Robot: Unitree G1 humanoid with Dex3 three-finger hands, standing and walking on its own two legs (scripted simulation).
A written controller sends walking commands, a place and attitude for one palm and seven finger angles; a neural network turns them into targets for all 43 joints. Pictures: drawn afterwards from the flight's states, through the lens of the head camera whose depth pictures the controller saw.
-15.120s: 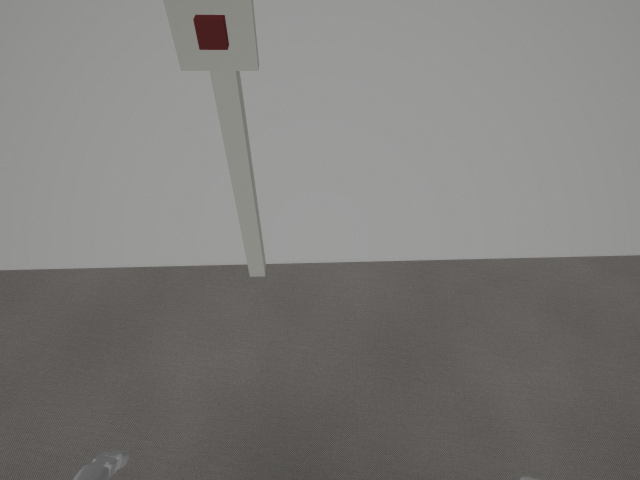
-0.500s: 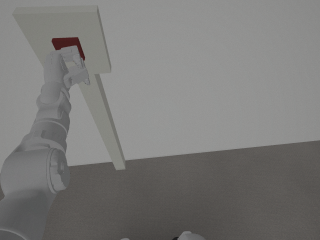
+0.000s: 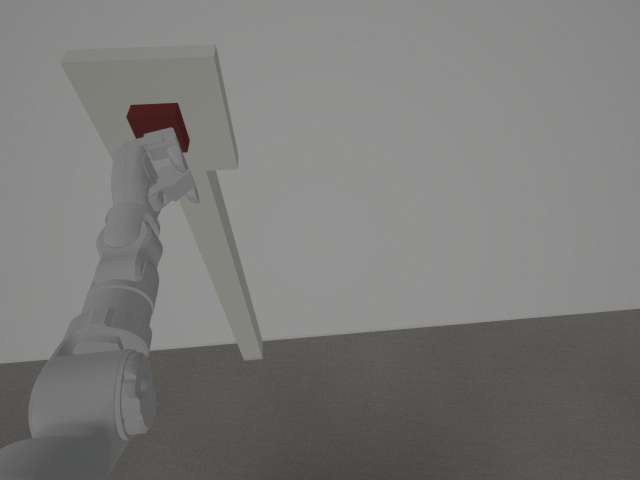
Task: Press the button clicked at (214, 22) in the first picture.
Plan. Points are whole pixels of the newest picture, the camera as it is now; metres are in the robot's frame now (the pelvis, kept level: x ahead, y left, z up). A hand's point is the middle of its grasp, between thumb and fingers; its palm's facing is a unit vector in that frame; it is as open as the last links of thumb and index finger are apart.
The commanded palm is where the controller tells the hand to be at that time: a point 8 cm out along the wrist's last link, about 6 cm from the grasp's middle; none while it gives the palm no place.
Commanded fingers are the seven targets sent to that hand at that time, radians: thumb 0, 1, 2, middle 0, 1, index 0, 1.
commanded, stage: pull the fist back off the button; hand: left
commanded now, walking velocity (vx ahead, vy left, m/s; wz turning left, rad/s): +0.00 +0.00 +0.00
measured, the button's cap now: (160, 127) +0.52 +0.20 +0.16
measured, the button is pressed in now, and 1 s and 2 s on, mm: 0 0 0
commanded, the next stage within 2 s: draw the hand back to the body in 0.56 s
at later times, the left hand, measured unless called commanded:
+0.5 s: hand (171, 220) +0.39 +0.17 +0.13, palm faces +0.10 -1.00 +0.00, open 3.1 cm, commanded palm +0.36 +0.21 +0.14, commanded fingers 0.00 0.90 0.90 -1.30 -1.50 -1.30 -1.50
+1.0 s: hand (142, 244) +0.34 +0.18 +0.15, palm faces +0.11 -0.99 -0.02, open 3.1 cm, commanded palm +0.30 +0.23 +0.16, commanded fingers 0.00 0.90 0.90 -1.30 -1.50 -1.30 -1.50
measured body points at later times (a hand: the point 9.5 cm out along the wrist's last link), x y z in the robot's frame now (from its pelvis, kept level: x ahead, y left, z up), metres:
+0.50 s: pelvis +0.03 -0.01 +0.01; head +0.03 -0.02 +0.46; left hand +0.38 +0.22 +0.13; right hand +0.20 -0.24 -0.08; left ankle +0.00 +0.10 -0.72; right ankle +0.03 -0.11 -0.72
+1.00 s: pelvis +0.02 -0.01 +0.01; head +0.00 -0.03 +0.46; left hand +0.33 +0.24 +0.15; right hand +0.18 -0.23 -0.08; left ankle +0.00 +0.10 -0.72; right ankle +0.03 -0.11 -0.72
